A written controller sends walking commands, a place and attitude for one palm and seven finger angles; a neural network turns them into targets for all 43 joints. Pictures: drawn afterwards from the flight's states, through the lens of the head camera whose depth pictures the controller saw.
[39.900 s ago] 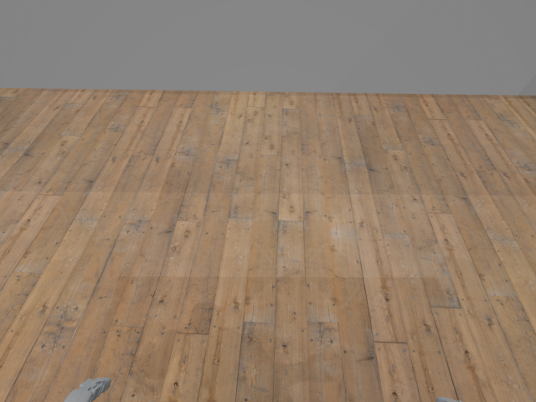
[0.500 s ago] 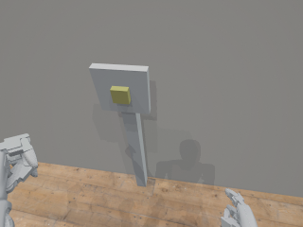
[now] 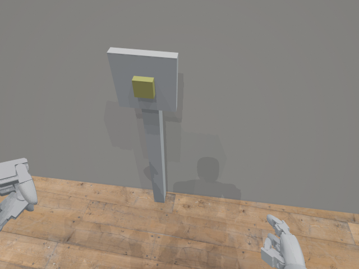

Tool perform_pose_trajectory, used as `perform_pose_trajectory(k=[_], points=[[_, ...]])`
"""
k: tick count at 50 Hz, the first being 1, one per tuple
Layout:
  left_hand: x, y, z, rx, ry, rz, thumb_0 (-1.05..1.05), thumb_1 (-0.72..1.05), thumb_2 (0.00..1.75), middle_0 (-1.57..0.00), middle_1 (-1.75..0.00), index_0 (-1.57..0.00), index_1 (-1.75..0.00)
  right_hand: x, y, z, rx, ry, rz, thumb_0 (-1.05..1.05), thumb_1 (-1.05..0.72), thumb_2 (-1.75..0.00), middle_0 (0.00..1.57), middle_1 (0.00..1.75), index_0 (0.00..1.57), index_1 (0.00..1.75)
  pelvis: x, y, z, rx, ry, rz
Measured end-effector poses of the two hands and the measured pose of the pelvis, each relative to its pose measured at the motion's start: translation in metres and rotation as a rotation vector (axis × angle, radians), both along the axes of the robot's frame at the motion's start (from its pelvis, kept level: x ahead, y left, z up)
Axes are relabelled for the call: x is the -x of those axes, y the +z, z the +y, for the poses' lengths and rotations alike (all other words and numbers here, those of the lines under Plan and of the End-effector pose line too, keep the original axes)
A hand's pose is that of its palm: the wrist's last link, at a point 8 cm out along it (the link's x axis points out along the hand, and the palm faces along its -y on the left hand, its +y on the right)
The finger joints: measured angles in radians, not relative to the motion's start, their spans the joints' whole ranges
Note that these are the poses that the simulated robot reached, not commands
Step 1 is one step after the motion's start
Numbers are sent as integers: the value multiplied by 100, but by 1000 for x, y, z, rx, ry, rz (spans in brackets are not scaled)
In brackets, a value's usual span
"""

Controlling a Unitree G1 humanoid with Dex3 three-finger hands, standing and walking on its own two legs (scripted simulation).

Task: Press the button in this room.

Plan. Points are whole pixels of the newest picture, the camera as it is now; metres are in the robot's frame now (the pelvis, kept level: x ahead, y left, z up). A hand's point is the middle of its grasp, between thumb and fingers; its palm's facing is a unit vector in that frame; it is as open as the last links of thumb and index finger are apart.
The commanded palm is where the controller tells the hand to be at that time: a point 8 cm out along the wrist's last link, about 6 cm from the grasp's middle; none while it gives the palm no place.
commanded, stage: step back with the hand held close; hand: left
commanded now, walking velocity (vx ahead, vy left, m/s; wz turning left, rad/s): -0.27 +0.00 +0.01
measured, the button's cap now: (144, 86) +0.57 +0.15 +0.10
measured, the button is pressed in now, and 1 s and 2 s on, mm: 0 0 0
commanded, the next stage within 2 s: stop stepping back and stand still in 0.44 s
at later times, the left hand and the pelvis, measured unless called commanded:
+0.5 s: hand out of the picture +0.08 +0.22 +0.18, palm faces +0.33 -0.83 -0.44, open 3.1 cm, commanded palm +0.02 +0.27 +0.19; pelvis -0.12 -0.01 +0.00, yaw -1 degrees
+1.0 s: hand out of the picture -0.03 +0.24 +0.18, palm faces +0.41 -0.82 -0.39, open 3.1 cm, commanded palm -0.07 +0.28 +0.19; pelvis -0.21 +0.00 +0.01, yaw -2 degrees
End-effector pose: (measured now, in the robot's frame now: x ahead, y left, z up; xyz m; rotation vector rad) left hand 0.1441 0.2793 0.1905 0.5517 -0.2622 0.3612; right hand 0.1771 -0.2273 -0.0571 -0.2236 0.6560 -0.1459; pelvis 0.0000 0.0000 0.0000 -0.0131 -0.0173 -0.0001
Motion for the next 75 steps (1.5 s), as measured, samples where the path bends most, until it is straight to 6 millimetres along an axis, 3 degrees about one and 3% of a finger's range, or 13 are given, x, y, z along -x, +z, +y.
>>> perform_pose_trajectory(k=[9, 17, 25, 28, 33, 36, 40, 45, 51, 57, 64, 70, 75], points=[[29, 0, 3, 42, -37, -111, 1, 89, 90, -131, -150, -131, -150, 56, -9, -2, 67, -8, 67, 1, -90, -90, 20, 30, 20, 30, 37, -6, 10, 21, -4, -9], [58, 20, 16, -41, -31, -126, 1, 89, 90, -131, -150, -131, -150, 110, -8, 8, 10, -50, 101, 2, -90, -90, 20, 30, 20, 30, 67, 5, 7, 72, 18, 32], [100, 3, -20, 11, -99, -30, 1, 89, 90, -131, -150, -130, -150, 137, -22, 1, -21, 21, 104, 1, -90, -90, 20, 30, 20, 30, 116, -1, -11, 40, -19, 83], [114, 12, -27, -3, -129, -35, 1, 89, 90, -131, -150, -131, -150, 152, -22, -5, -12, 5, 143, 1, -90, -90, 20, 30, 20, 30, 127, 5, -12, 25, -25, 68], [130, 18, -11, -44, -90, -44, 1, 89, 90, -131, -150, -131, -150, 164, -9, -16, 21, -52, 89, 2, -90, -90, 20, 30, 20, 30, 136, 5, -8, 6, -30, 59], [137, 8, -3, -4, -52, -17, 1, 89, 90, -131, -150, -131, -150, 174, 0, -19, 15, -67, 32, 2, -90, -90, 20, 30, 20, 30, 154, 7, -5, -14, -43, 27], [158, -2, -8, 37, -48, 29, 1, 89, 90, -131, -150, -130, -150, 194, 10, -21, 8, -66, -43, 2, -90, -90, 20, 30, 20, 30, 179, 7, -6, -10, -36, 1], [198, 5, -16, 45, -64, -2, 1, 89, 90, -131, -150, -130, -150, 228, 10, -24, 24, -60, 15, 1, -90, -90, 20, 30, 20, 30, 200, 11, -8, -7, -25, 3], [216, 4, 8, 63, -7, -77, 1, 89, 90, -131, -150, -131, -150, 265, 2, -25, 87, -86, 100, 1, -90, -90, 20, 30, 20, 30, 209, 10, 5, 2, -32, 28], [203, -4, 25, 80, 6, -78, 1, 89, 90, -131, -150, -131, -150, 283, -6, -1, 60, -99, 96, 2, -90, -90, 20, 30, 20, 30, 225, 7, 18, -3, -9, 4], [216, 22, 0, -26, -108, -33, 1, 89, 90, -131, -150, -130, -150, 293, -10, 25, -61, -58, 112, 2, -90, -90, 20, 30, 20, 30, 227, 16, 11, 10, -19, 14], [220, 6, 1, -69, -22, 51, 1, 89, 90, -131, -150, -131, -150, 279, -34, 12, -74, -35, 138, 1, -89, -90, 21, 30, 20, 30, 227, 3, 1, 4, -28, 11], [216, -9, 7, 50, 47, 63, 1, 89, 90, -131, -150, -130, -150, 267, -24, -8, -20, -44, 153, 2, -90, -90, 21, 30, 20, 30, 224, 10, 2, -8, -18, 4]])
